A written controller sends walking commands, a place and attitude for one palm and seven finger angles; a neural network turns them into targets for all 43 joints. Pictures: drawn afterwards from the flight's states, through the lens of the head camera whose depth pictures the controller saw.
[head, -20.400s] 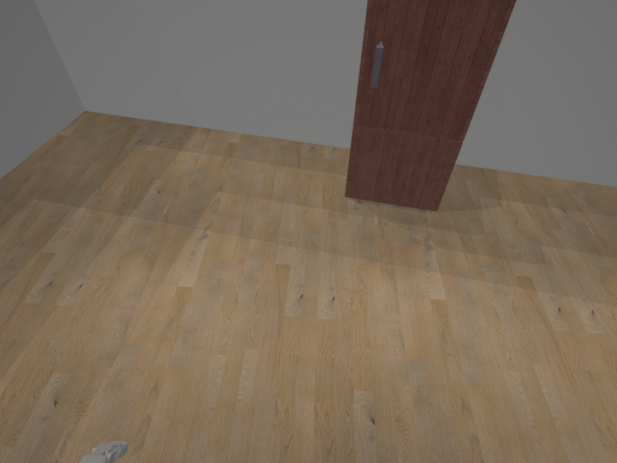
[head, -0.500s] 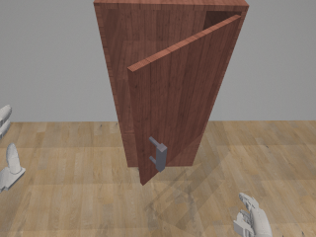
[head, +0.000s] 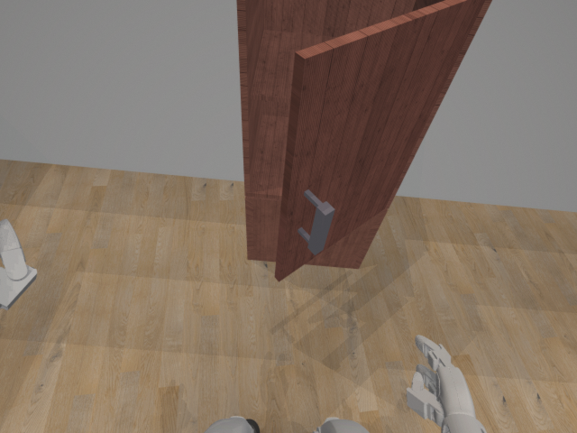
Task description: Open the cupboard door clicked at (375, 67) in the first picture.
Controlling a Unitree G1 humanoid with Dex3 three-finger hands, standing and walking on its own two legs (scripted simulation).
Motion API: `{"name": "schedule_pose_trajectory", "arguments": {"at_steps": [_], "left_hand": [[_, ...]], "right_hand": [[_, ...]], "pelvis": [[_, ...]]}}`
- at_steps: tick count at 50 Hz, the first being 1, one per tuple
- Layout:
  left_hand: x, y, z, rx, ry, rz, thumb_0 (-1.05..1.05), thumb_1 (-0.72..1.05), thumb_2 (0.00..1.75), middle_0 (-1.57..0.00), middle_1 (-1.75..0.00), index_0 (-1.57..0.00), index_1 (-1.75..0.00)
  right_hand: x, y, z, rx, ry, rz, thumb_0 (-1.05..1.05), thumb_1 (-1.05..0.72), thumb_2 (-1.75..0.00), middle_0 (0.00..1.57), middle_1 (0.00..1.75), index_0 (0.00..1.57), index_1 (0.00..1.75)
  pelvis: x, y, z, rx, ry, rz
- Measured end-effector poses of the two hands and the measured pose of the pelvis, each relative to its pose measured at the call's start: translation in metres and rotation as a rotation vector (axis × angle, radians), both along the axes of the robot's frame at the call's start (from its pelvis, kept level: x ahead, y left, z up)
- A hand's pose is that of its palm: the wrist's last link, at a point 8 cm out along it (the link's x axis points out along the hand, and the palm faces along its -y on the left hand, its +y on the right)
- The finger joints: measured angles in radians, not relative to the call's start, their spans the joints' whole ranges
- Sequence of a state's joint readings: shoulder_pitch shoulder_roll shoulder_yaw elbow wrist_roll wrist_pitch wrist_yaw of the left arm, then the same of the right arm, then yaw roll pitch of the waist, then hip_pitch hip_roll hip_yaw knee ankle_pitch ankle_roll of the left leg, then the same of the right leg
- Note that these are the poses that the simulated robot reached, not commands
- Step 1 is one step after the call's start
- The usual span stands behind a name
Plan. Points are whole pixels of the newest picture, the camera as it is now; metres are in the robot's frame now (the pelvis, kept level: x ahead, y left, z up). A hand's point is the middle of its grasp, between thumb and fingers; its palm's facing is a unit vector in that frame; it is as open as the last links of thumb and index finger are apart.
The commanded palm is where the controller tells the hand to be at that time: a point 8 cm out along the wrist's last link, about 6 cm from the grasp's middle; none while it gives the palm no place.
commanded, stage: stop stepping back and stand still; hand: left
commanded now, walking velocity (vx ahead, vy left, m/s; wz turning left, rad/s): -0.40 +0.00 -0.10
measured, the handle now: (312, 222) +0.49 -0.01 -0.08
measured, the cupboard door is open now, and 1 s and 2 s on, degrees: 42 42 42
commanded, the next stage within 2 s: let the arm hang, fingers relaxed in 0.78 s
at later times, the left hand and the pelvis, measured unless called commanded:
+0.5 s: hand (41, 366) +0.15 +0.22 +0.16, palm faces +0.42 -0.82 -0.38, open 7.4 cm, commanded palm +0.09 +0.26 +0.18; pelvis -0.08 -0.03 -0.01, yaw -5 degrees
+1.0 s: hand (99, 431) +0.12 +0.22 +0.00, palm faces +0.13 -0.88 -0.45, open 7.4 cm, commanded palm none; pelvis -0.12 -0.01 +0.00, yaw -3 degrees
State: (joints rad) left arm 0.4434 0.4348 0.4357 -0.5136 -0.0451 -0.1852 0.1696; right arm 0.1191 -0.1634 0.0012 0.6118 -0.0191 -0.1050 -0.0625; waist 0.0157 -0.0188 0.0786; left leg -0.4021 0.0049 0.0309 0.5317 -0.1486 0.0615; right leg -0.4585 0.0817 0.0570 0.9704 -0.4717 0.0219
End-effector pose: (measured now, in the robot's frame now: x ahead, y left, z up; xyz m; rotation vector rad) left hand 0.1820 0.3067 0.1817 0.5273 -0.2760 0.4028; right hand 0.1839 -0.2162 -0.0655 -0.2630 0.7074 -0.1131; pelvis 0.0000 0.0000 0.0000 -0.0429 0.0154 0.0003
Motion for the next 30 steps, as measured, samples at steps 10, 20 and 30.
{"name": "schedule_pose_trajectory", "arguments": {"at_steps": [10,20,30], "left_hand": [[-0.044,-0.041,0.015,0.051,0.048,-0.147,0.01,0.88,0.90,-0.21,-0.30,-0.21,-0.30],[-0.089,-0.049,0.009,0.059,0.059,-0.065,0.01,0.88,0.90,-0.22,-0.30,-0.22,-0.30],[-0.074,-0.064,-0.012,-0.031,0.017,-0.102,0.01,0.89,0.90,-0.21,-0.30,-0.21,-0.30]], "right_hand": [[-0.077,-0.020,0.006,0.036,-0.007,-0.066,0.01,-0.90,-0.90,0.20,0.31,0.20,0.30],[-0.161,-0.074,-0.024,0.020,0.122,-0.180,0.02,-0.90,-0.90,0.20,0.30,0.20,0.30],[-0.180,-0.084,-0.020,0.015,-0.004,-0.232,0.02,-0.91,-0.90,0.20,0.30,0.20,0.30]], "pelvis": [[-0.050,-0.016,0.004,0.010,0.067,-0.050],[-0.069,-0.033,-0.002,0.064,0.015,-0.112],[-0.100,-0.034,-0.012,0.085,-0.041,-0.103]]}}
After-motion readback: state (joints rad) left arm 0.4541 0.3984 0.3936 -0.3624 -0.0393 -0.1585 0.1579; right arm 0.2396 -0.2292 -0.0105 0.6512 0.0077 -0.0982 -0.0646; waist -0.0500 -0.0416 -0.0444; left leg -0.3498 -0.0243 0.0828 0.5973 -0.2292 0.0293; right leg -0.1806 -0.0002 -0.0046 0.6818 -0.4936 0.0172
